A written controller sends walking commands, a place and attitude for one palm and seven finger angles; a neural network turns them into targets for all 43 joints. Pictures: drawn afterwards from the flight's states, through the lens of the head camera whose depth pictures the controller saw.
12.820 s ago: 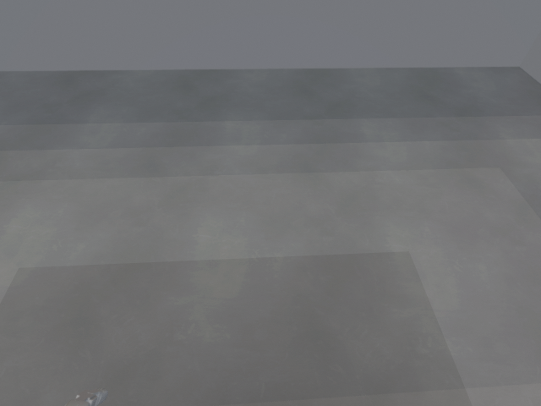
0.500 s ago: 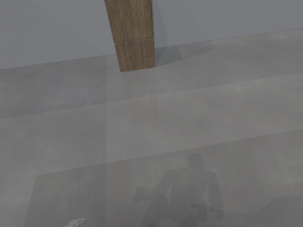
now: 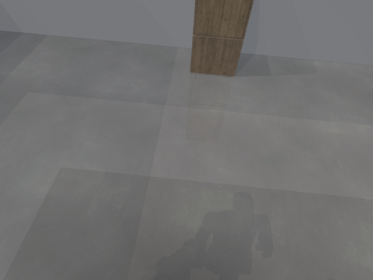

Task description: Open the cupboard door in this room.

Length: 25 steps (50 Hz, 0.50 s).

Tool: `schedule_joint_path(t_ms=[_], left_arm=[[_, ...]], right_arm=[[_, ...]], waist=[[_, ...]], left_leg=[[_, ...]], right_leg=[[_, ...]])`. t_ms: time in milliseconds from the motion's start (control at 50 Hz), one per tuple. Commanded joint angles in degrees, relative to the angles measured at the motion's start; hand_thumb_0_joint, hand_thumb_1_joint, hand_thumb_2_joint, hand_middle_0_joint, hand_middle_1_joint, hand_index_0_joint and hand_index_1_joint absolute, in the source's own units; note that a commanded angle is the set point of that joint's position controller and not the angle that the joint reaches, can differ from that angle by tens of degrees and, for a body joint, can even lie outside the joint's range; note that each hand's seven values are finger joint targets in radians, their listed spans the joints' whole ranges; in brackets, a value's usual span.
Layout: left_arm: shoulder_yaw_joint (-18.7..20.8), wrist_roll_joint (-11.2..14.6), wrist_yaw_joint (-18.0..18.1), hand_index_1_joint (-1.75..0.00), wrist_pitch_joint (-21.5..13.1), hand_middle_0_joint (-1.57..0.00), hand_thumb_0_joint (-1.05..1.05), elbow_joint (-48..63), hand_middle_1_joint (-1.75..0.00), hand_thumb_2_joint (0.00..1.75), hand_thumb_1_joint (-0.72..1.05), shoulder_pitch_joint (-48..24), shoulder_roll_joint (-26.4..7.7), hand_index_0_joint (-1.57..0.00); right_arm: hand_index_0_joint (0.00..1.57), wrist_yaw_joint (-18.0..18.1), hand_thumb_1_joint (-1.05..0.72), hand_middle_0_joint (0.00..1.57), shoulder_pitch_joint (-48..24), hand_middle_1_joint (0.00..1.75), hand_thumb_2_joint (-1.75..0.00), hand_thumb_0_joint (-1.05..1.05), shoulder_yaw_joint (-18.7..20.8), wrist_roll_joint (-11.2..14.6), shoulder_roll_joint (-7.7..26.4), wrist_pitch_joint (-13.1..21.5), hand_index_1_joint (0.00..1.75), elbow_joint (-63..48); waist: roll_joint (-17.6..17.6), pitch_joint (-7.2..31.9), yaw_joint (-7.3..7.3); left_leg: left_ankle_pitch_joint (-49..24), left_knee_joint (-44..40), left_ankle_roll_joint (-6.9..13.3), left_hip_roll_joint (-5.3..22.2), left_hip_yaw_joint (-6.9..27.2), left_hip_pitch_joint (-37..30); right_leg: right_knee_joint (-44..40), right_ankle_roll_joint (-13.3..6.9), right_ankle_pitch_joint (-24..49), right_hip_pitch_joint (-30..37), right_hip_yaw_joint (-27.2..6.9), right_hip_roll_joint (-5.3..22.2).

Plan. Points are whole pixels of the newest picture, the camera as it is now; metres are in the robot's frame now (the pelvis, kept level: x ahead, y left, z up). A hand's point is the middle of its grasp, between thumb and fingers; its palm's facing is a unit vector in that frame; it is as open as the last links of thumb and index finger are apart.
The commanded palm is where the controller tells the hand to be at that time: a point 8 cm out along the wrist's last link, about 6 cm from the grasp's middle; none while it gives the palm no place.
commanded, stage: turn or walk to find it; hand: left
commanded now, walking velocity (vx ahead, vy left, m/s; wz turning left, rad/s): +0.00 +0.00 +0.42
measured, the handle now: out of the picture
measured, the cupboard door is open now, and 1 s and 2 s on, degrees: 0 0 0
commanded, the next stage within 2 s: stand and wait in 0.50 s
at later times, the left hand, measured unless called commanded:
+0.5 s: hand out of the picture +0.03 +0.16 -0.13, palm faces +0.20 -0.94 -0.28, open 7.3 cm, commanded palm none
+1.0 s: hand out of the picture -0.12 +0.17 -0.17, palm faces +0.31 -0.92 -0.21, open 7.3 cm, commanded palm none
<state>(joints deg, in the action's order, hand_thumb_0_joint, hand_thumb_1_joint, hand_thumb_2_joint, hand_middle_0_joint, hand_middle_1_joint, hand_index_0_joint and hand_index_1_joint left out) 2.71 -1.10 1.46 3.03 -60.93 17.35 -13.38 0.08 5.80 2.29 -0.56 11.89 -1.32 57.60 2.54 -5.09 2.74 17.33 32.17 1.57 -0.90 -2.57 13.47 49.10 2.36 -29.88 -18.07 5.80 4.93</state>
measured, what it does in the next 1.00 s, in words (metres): steps on the spot, turning left: right foot, then left foot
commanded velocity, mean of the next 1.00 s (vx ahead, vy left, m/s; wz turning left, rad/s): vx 0.00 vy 0.00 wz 0.21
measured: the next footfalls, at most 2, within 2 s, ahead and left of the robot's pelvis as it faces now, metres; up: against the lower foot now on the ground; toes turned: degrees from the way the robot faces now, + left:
right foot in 0.34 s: +0.04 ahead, -0.15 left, +0.00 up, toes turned +4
left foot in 0.76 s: -0.07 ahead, +0.10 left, +0.00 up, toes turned +19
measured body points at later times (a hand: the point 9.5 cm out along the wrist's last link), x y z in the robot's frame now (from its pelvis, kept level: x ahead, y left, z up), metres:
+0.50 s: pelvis -0.03 -0.05 +0.01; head +0.00 -0.08 +0.46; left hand +0.02 +0.21 -0.11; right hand +0.06 -0.30 -0.16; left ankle -0.07 +0.09 -0.64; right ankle +0.00 -0.15 -0.73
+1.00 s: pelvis -0.05 -0.01 +0.01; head -0.05 -0.01 +0.46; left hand -0.13 +0.21 -0.15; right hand +0.09 -0.21 -0.14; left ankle -0.11 +0.09 -0.73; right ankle -0.03 -0.14 -0.73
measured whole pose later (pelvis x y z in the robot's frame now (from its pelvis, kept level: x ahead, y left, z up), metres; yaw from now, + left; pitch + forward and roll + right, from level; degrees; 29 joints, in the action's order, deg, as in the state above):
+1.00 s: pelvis -0.05 -0.01 +0.01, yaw +15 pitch -1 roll +1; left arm 0.8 -0.9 0.9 1.6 -63.8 16.1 -11.8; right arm 1.5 7.6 1.1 -0.4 8.7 0.3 61.2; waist 1.9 -2.2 2.4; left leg 16.2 26.5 0.4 0.0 -3.4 8.8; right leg 33.1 3.0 -18.9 -13.1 3.7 4.6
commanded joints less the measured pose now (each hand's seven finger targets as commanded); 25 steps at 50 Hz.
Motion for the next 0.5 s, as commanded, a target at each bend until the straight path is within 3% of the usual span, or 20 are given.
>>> schedule_joint_path(t_ms=[0, 40, 160, 220, 260, 280, 300, 320, 340, 360, 380, 400, 420, 480], left_arm=[[0.8, 0.0, -0.2, -0.3, -1.4, -0.2, 0.0, 5.8, -0.3, 0.9, 0.9, -3.5, -4.3, -0.2], [0.8, 0.1, -0.4, -0.3, -1.4, -0.2, 0.0, 6.2, -0.3, 0.9, 0.9, -3.4, -4.1, -0.2], [0.9, 0.3, -0.3, -0.3, -1.4, -0.2, 0.0, 9.1, -0.3, 0.9, 0.9, -6.2, -3.9, -0.2], [0.9, 0.5, -0.2, -0.3, -1.8, -0.2, 0.0, 9.8, -0.3, 0.9, 0.9, -5.1, -3.7, -0.2], [1.1, 0.6, -0.1, -0.3, -2.4, -0.2, 0.0, 9.4, -0.3, 0.9, 0.9, -2.4, -4.4, -0.2], [1.4, 0.5, 0.1, -0.3, -2.9, -0.2, 0.0, 9.2, -0.3, 0.9, 0.9, -0.7, -5.5, -0.2], [2.2, -0.2, 0.4, -0.3, -3.5, -0.2, 0.0, 9.4, -0.3, 0.9, 0.9, 0.2, -9.3, -0.2], [3.0, -0.7, 0.5, -0.3, -3.5, -0.2, 0.0, 10.3, -0.3, 0.9, 0.9, -0.1, -13.6, -0.2], [3.2, 0.0, 0.6, -0.3, -3.6, -0.2, 0.0, 11.1, -0.3, 0.9, 0.9, -0.7, -12.8, -0.2], [3.1, -0.1, 0.9, -0.3, -3.2, -0.2, 0.0, 11.7, -0.3, 0.9, 0.9, -3.8, -11.4, -0.2], [2.5, 0.0, 0.7, -0.3, -3.2, -0.2, 0.0, 12.4, -0.3, 0.9, 0.9, -7.0, -9.6, -0.2], [1.9, 0.0, 0.5, -0.3, -3.4, -0.2, 0.0, 13.0, -0.3, 0.9, 0.9, -9.2, -8.2, -0.2], [1.6, -0.1, 0.4, -0.3, -3.5, -0.2, 0.0, 13.2, -0.3, 0.9, 0.9, -9.4, -7.6, -0.2], [1.7, -0.2, 0.5, -0.3, -3.7, -0.2, 0.0, 12.4, -0.3, 0.9, 0.9, -7.1, -7.7, -0.2]], right_arm=[[0.2, 1.2, -0.9, 0.2, 2.5, 0.3, -0.9, 0.0, 2.1, -0.5, 10.7, 0.7, 0.3, -3.1], [0.2, 1.0, -0.9, 0.2, 2.8, 0.3, -0.9, 0.0, 2.3, -0.4, 10.7, 0.9, 0.3, -3.4], [0.2, 0.5, -0.9, 0.2, 4.3, 0.3, -0.9, 0.0, 3.1, -0.8, 11.2, 0.5, 0.3, -4.6], [0.2, 0.4, -0.9, 0.2, 3.7, 0.3, -0.9, 0.0, 3.7, -1.0, 11.4, 0.2, 0.3, -5.6], [0.2, 0.3, -0.9, 0.2, 3.4, 0.3, -0.9, 0.0, 4.0, -0.7, 11.1, 0.0, 0.3, -6.1], [0.2, 0.1, -0.9, 0.2, 3.7, 0.3, -0.9, 0.0, 3.8, -0.4, 9.9, 0.0, 0.3, -6.4], [0.2, -0.2, -0.9, 0.2, 4.7, 0.3, -0.9, 0.0, 3.4, 0.1, 6.8, 0.1, 0.3, -7.1], [0.2, -0.3, -0.9, 0.2, 3.6, 0.3, -0.9, 0.0, 2.9, -0.1, 4.5, 0.1, 0.3, -8.9], [0.2, 0.0, -0.9, 0.2, 2.8, 0.3, -0.9, 0.0, 3.7, -0.8, 7.4, -0.9, 0.3, -8.6], [0.2, -0.2, -0.9, 0.2, 2.7, 0.3, -0.9, 0.0, 4.0, -0.7, 7.6, -1.4, 0.3, -8.3], [0.2, -0.5, -0.9, 0.2, 4.0, 0.3, -0.9, 0.0, 3.9, -0.7, 7.2, -1.7, 0.3, -6.7], [0.2, -0.9, -0.9, 0.2, 6.0, 0.3, -0.9, 0.0, 3.8, -0.8, 6.4, -1.8, 0.3, -5.8], [0.2, -1.1, -0.9, 0.2, 7.3, 0.3, -0.9, 0.0, 3.6, -0.8, 5.9, -2.0, 0.3, -5.1], [0.2, -1.3, -0.9, 0.2, 7.6, 0.3, -0.9, 0.0, 3.4, -0.7, 5.8, -2.2, 0.3, -4.8]], waist=[[-9.9, 4.3, -3.09], [-9.6, 5.0, -3.05], [-11.2, 4.6, -3.76], [-13.0, 6.2, -3.12], [-11.2, 7.2, -1.64], [-8.6, 7.8, -0.73], [1.9, 8.8, -0.36], [14.1, 6.3, 0.24], [13.9, 6.1, 0.83], [10.2, 3.3, -0.91], [5.5, 1.6, -2.52], [4.4, 1.6, -3.97], [5.4, 1.8, -4.2], [8.0, 2.5, -3.27]], left_leg=[[-25.0, -13.7, 9.1, 16.4, 16.6, -5.8], [-25.6, -13.5, 8.4, 14.6, 15.1, -5.6], [-21.3, -13.5, 8.3, 13.5, 18.3, -2.3], [-22.5, -11.5, 7.8, 12.6, 20.1, -1.0], [-21.9, -8.1, 6.0, 10.6, 19.6, 1.7], [-17.2, -4.9, 3.8, 8.5, 18.7, 6.1], [-5.7, 3.5, 0.1, 3.4, 12.9, 14.7], [13.1, 15.5, -3.1, -3.0, 5.0, 21.2], [15.7, 25.7, -2.7, -0.3, 8.3, 19.3], [13.8, 32.3, -2.5, 0.5, 8.4, 19.0], [9.8, 36.1, -2.8, 1.5, 7.8, 18.5], [6.5, 37.3, -3.4, 1.8, 6.6, 17.8], [4.6, 37.9, -3.9, 1.9, 5.5, 17.1], [3.5, 35.1, -5.1, 2.5, 3.9, 16.6]], right_leg=[[11.2, 1.3, 1.9, -10.5, -4.6, 1.0], [9.3, 1.7, 3.5, -9.5, -4.2, 0.3], [-0.2, 1.9, 4.2, -5.4, -3.8, -1.4], [-8.1, 1.6, 5.8, -0.9, -3.1, -2.8], [-18.3, 1.5, 12.9, 5.8, -2.4, -3.4], [-25.8, 1.2, 17.7, 12.1, -3.4, -1.7], [-31.1, -1.6, 16.3, 18.9, -12.6, 7.9], [-33.7, -8.2, 21.5, 17.1, -24.8, 20.7], [-35.4, -11.1, 19.7, 9.2, -25.7, 22.7], [-35.6, -11.8, 17.3, 5.2, -24.0, 21.5], [-34.5, -10.8, 17.1, 3.3, -18.1, 17.9], [-32.9, -9.3, 19.6, 3.0, -12.5, 14.7], [-32.6, -8.4, 20.6, 2.7, -9.5, 13.4], [-32.7, -8.2, 21.5, 5.3, -7.0, 13.0]])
